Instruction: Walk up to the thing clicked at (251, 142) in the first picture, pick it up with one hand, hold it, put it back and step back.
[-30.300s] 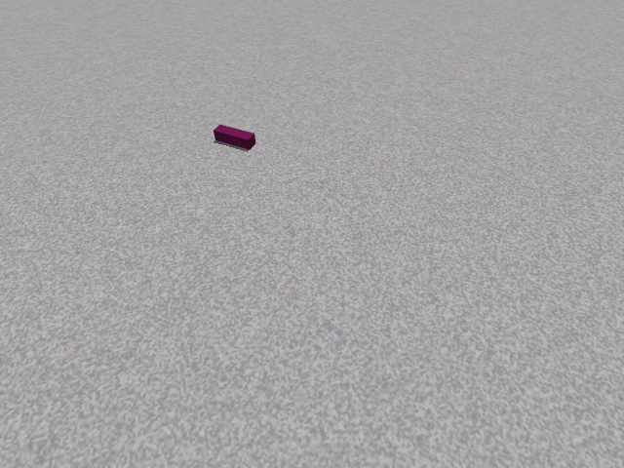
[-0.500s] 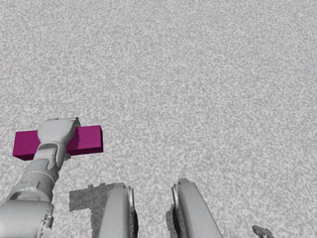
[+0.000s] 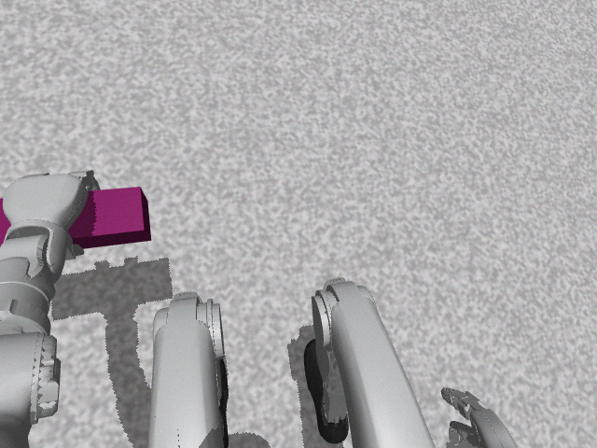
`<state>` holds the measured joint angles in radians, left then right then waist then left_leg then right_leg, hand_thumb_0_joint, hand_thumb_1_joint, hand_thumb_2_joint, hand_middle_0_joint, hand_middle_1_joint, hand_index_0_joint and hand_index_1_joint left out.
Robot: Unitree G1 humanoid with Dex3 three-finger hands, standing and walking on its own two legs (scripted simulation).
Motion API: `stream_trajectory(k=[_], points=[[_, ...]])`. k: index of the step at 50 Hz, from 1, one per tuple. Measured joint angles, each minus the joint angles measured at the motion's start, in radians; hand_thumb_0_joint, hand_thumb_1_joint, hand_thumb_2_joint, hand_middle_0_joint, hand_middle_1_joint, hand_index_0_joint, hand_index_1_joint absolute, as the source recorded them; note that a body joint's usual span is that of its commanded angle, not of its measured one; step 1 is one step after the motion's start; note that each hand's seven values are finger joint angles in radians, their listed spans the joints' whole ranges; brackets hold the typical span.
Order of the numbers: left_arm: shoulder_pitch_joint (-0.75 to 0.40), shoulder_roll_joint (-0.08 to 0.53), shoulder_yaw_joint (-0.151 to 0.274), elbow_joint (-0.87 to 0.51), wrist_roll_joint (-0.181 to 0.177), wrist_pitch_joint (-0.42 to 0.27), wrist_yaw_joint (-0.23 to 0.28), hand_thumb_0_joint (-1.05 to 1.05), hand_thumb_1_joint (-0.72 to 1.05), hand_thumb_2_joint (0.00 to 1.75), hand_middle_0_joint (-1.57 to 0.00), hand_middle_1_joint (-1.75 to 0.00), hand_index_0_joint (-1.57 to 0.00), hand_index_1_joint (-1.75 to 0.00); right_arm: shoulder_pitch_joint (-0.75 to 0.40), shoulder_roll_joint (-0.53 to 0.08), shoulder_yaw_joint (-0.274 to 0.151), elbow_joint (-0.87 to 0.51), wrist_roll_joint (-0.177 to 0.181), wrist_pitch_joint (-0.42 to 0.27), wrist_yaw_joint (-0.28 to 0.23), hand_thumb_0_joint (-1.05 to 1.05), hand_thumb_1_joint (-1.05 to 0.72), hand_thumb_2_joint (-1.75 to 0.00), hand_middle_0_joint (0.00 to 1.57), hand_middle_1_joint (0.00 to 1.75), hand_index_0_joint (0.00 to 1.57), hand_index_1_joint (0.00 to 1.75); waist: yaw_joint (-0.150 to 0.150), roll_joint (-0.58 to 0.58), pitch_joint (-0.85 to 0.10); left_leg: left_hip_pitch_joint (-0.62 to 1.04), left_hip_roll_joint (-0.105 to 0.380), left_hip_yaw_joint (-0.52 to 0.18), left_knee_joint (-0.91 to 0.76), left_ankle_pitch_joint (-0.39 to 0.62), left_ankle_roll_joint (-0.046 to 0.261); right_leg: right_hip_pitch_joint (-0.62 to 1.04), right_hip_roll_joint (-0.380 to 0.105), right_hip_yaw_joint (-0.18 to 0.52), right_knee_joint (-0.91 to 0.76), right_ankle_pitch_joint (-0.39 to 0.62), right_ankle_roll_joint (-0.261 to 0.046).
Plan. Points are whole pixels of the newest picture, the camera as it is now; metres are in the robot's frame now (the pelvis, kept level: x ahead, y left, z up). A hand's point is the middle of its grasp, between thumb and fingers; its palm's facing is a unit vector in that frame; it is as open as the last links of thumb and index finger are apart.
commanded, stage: crouch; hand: left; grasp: from above
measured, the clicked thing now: (63, 223) +0.43 +0.31 -0.18
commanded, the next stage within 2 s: lower in 0.66 s
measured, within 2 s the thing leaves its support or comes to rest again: rests again in 1.94 s
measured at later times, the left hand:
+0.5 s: hand (80, 226) +0.44 +0.31 -0.23, palm faces -0.46 -0.06 -0.89, open 9.9 cm
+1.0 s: hand (88, 229) +0.45 +0.32 -0.28, palm faces -0.48 -0.07 -0.87, open 9.9 cm
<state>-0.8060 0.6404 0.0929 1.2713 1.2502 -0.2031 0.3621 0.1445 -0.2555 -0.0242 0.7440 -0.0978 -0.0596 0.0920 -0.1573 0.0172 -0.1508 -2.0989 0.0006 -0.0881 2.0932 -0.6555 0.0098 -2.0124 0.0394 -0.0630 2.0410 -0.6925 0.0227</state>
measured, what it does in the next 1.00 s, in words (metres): lowers itself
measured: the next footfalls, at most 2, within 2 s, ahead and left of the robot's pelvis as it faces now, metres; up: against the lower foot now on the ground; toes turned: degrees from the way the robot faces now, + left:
none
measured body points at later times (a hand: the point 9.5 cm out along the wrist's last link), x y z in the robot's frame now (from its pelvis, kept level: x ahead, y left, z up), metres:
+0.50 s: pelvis +0.00 +0.00 -0.07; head +0.24 +0.06 +0.31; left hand +0.46 +0.31 -0.18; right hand +0.05 -0.28 -0.18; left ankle +0.08 +0.12 -0.39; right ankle +0.08 -0.13 -0.39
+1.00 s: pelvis +0.00 +0.00 -0.10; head +0.25 +0.07 +0.27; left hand +0.47 +0.32 -0.23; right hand +0.05 -0.28 -0.20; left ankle +0.08 +0.12 -0.39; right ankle +0.08 -0.13 -0.39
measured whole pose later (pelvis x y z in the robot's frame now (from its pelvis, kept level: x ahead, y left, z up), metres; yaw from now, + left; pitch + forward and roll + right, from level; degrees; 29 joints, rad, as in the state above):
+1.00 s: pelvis +0.00 +0.00 -0.10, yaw -4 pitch +33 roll -9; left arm -0.95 0.86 0.14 1.49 1.30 -0.30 0.39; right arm 0.10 -0.28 0.10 0.74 -0.15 -0.04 0.13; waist -0.22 -0.05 -0.01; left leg -2.34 0.01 -0.15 2.43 -0.68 0.00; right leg -2.23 0.07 -0.12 2.34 -0.70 0.03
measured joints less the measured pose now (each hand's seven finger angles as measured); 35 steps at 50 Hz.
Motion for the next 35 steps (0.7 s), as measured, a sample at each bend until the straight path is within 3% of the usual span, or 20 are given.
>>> stream_trajectory(k=[35], points=[[-0.112, 0.163, 0.053, 0.147, 0.038, -0.067, 0.012, -0.01, -0.01, 0.61, -0.59, -0.76, -0.64, -0.69, -0.016, -0.007, 0.081, 0.009, -0.035, 0.024, 0.038, 0.00, -0.91, -0.90, 0.20, 0.30, 0.20, 0.30, -0.045, -0.041, 0.098, -0.203, 0.012, -0.043, 0.275, -0.023, -0.003, -0.194, 0.025, -0.038, 0.249, -0.009, 0.006]])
